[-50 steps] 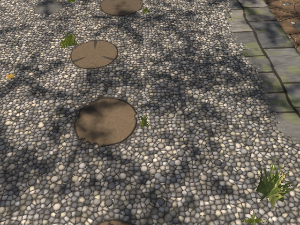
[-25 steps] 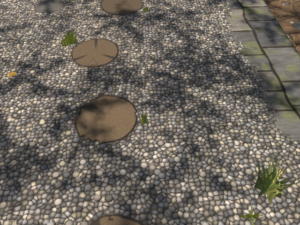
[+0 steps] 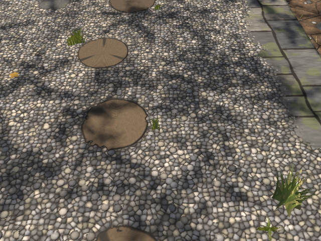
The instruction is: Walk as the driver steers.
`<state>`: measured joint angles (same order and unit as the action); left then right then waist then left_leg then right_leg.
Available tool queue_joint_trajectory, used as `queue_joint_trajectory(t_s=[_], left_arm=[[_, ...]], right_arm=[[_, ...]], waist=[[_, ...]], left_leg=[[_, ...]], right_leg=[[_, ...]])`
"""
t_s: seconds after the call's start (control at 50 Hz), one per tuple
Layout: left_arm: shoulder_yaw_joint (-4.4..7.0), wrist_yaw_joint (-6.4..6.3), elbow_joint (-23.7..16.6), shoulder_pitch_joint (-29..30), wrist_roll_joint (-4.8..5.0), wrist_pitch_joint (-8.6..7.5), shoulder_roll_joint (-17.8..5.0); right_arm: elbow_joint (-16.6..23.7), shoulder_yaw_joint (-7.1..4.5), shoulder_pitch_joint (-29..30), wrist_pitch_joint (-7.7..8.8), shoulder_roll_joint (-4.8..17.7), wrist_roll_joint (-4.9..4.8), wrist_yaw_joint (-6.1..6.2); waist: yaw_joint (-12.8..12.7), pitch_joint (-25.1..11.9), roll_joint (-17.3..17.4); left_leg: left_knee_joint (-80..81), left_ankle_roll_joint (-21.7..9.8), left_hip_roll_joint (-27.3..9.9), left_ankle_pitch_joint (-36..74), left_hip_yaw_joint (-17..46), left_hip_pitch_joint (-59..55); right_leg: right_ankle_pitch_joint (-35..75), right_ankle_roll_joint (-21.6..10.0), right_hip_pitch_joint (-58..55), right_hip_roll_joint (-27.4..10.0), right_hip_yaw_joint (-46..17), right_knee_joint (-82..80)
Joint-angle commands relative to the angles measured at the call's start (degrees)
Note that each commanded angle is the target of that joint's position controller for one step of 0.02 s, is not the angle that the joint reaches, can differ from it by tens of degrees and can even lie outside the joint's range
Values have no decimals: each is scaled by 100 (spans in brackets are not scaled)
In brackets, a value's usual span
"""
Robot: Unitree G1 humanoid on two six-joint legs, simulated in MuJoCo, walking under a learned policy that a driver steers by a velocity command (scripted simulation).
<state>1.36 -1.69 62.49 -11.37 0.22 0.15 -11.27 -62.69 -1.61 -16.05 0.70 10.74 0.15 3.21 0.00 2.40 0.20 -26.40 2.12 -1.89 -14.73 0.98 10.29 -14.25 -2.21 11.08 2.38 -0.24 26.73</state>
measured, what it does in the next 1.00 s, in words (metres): walks ahead: right foot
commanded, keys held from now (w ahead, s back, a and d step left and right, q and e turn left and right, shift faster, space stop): no key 0.04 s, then w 0.96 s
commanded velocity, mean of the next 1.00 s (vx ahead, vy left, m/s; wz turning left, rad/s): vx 0.36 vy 0.00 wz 0.00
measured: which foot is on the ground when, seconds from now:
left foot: down 0.00-0.84, up 0.86-1.00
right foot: down 0.00-0.34, up 0.36-0.82, down 0.84-1.00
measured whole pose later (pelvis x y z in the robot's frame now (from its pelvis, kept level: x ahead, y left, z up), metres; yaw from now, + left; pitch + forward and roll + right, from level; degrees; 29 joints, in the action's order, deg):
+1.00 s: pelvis +0.37 +0.03 +0.00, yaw +1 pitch +1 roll -2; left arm 3.0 2.1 55.9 -10.2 0.0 -5.8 -13.8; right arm -55.3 -2.9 -16.1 6.3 14.1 -1.7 0.6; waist -0.6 2.2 2.0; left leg -71.0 -3.0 -4.4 -19.0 2.3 27.0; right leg -7.3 -3.9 15.8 4.0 4.9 22.3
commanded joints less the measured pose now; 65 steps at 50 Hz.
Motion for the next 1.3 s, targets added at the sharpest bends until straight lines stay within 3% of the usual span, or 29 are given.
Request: queue_joint_trajectory(t_s=[0.02,0.06,0.1,0.16,0.2,0.26,0.32,0.34,0.36,0.38,0.4,0.46,0.56,0.62,0.74,0.78,0.82,0.84,0.86,0.88,0.9,0.92,0.94,0.96,1.0,1.04,1.16,1.24,1.3], left_arm=[[78,-19,-139,-173,1,-39,-557],[65,-28,-81,-301,-2,-33,-516],[162,-55,-73,-429,81,-12,-788],[315,-43,-95,-849,122,-143,-1196],[318,-35,-206,-768,63,-285,-1117],[291,-14,-441,-313,203,-377,-1020],[286,22,-523,-176,235,-277,-1039],[200,50,-577,-97,188,-308,-757],[93,85,-701,-84,102,-383,-334],[121,91,-861,-8,195,-485,-377],[146,115,-932,160,290,-564,-580],[255,144,-807,132,118,-646,-854],[208,220,-1043,819,80,-540,-503],[127,272,-1333,1584,120,-550,-368],[89,443,-1722,2282,169,-626,-496],[195,461,-1700,1910,158,-662,-740],[442,391,-1263,301,183,-643,-1191],[553,324,-1003,-854,99,-601,-1536],[610,338,-840,-1425,9,-578,-1868],[461,330,-782,-1297,34,-553,-1323],[379,318,-880,-612,79,-577,-1081],[302,331,-1020,-43,60,-623,-871],[240,373,-1040,253,-8,-669,-687],[192,391,-999,352,-73,-702,-565],[188,394,-876,261,-31,-713,-617],[221,325,-770,65,-30,-732,-830],[267,159,-659,-612,45,-651,-1109],[300,149,-477,-1119,116,-563,-1191],[353,127,-438,-1139,115,-457,-1281]], right_arm=[[58,-79,-345,27,523,-2,14],[-22,-60,-467,19,441,-5,16],[14,-78,-405,15,457,-58,37],[291,-42,-19,205,313,-90,-39],[403,-101,153,347,439,-163,-142],[435,-147,73,500,484,-205,-229],[-123,-230,-1083,486,369,-120,-257],[-228,-272,-1617,463,477,-109,-251],[-182,-371,-2147,461,1054,-115,-225],[-204,-358,-2229,550,1273,-13,-300],[-38,-256,-1620,639,985,-19,-326],[300,-109,-771,667,660,-35,-424],[209,-69,-1387,555,705,32,-290],[269,-80,-1463,518,818,18,-208],[166,-170,-1655,454,895,-73,-189],[230,-232,-1475,407,1047,-47,-182],[325,-249,-1240,317,1107,-2,-192],[496,-178,-1111,332,979,60,-222],[525,79,-1944,458,34,9,-340],[468,-25,-1505,649,486,-169,-374],[754,-133,-859,745,849,-331,-372],[883,-149,-452,782,944,-330,-320],[904,-216,-296,744,938,-246,-264],[899,-242,-457,656,830,-181,-242],[906,-218,-639,506,537,-163,-216],[1098,-234,-261,435,593,-119,-193],[1558,-171,1223,489,560,-66,-291],[1806,-128,1898,505,621,-143,-418],[1915,-179,1860,551,822,-151,-513]], waist=[[0,54,2],[-2,-83,-45],[-76,141,-313],[-266,561,-1053],[-223,668,-856],[64,428,-637],[545,91,-295],[729,-46,267],[788,-252,1683],[680,-104,1841],[429,454,995],[115,462,344],[270,353,413],[421,464,430],[370,653,490],[48,229,678],[-769,-796,857],[-1167,-1604,486],[-652,-2705,-1169],[-856,-2545,-977],[-689,-1417,-898],[-454,-919,-236],[-226,-550,40],[20,-481,-76],[203,-272,-272],[218,-10,-283],[-206,125,-223],[-436,235,-275],[-255,144,-386]], left_leg=[[374,-111,-10,583,-17,191],[333,-125,75,106,-118,145],[-218,-238,353,-1264,-419,552],[-1775,-409,192,-1236,-385,1552],[-2661,-573,-133,-1566,2,2138],[-1434,-713,-269,-1293,-60,1609],[-119,-499,415,65,-755,-784],[235,-604,-91,-287,36,-1435],[1217,-1117,-1457,-1113,2225,-1917],[1896,-1811,-2214,-2354,4068,-1650],[1937,-1786,-2207,-2758,3878,-1334],[1924,-1146,-1360,-582,1888,-1045],[1907,-1125,-978,1974,672,-1077],[2110,-1072,-859,1931,365,-787],[1863,-1094,-1201,2698,167,-1562],[1213,-995,-1273,4559,93,-1891],[-631,-781,-1025,5996,-126,-1587],[-2328,-646,-777,4379,-162,-88],[-4659,-281,429,-481,23,2215],[-5529,-425,433,-1621,820,2853],[-5638,-535,82,-1282,654,3331],[-5341,-577,-253,-719,513,3076],[-4982,-558,-439,-421,400,2774],[-4738,-563,-620,-241,449,2346],[-4328,-517,-726,-242,382,2106],[-3804,-384,-820,83,293,2392],[-1345,-237,-554,1984,-79,2494],[-610,-293,-398,1873,-86,2597],[-312,-516,-285,1232,-84,2371]], right_leg=[[643,-123,44,-349,-355,-561],[-21,-138,-3,-316,-337,-634],[-2195,-374,233,-422,-611,-834],[-3714,-1167,355,-1788,-2569,-1835],[-3140,-1385,224,-2174,-3049,-2004],[-1932,-932,196,-1747,-2036,-1778],[-1471,-633,1439,-892,-824,-730],[-1085,-422,1989,-583,-428,406],[-1222,-49,2871,-73,302,2483],[-1766,-135,3642,5,-196,3678],[-1259,-259,4160,-436,-480,4267],[243,-307,3830,-877,-355,3735],[1066,17,3559,-807,65,2545],[1659,88,3053,-615,262,1347],[1608,-200,2777,-466,293,338],[1245,-384,2035,-205,436,277],[1247,-690,-63,69,579,205],[1079,-1046,-2098,-901,-534,477],[-262,-2128,-4158,-2499,-3606,-103],[-680,-1983,-3839,-2436,-4376,-929],[-420,-1673,-2886,-2242,-3371,-1094],[196,-1479,-1813,-2050,-2586,-1284],[745,-1350,-941,-1839,-2022,-1452],[896,-1257,-403,-1641,-1617,-1627],[933,-1285,180,-1501,-1226,-1929],[1068,-1329,443,-1476,-959,-2143],[1458,-992,69,-1157,-284,-2139],[1287,-923,-773,-1464,-362,-1841],[1754,-773,-1355,-1754,-475,-1398]])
